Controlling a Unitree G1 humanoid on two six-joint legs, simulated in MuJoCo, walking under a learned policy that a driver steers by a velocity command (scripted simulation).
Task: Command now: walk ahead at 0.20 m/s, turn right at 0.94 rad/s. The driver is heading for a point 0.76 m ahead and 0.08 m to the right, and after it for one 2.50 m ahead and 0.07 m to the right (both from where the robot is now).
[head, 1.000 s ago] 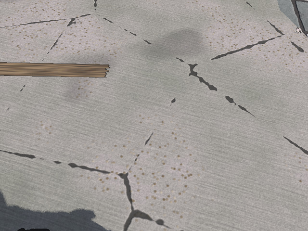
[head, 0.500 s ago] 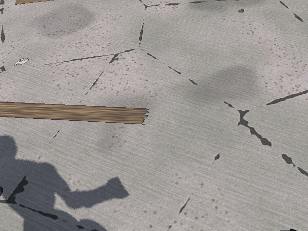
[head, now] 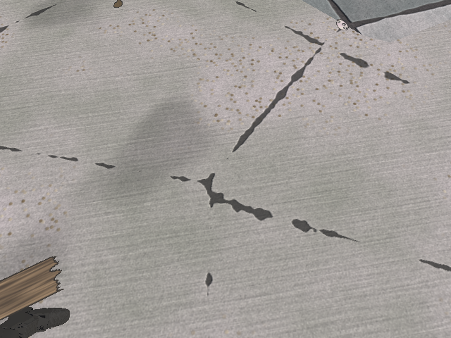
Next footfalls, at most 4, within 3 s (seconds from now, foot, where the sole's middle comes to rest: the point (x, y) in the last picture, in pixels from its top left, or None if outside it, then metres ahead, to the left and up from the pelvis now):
0.08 right None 0.23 -0.07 -0.77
0.52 left None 0.33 0.12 -0.77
0.86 right None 0.14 -0.06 -0.77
1.22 left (199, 335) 0.40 0.10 -0.77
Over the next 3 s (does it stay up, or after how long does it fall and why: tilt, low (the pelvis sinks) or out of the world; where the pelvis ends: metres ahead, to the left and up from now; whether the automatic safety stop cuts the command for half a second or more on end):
stays up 0.90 -0.34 0.01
